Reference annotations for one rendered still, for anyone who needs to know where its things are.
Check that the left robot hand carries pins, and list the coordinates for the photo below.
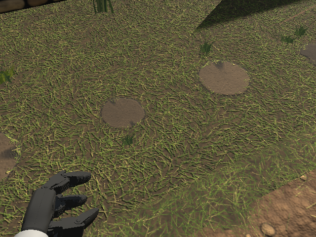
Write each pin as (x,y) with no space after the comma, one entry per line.
(48,202)

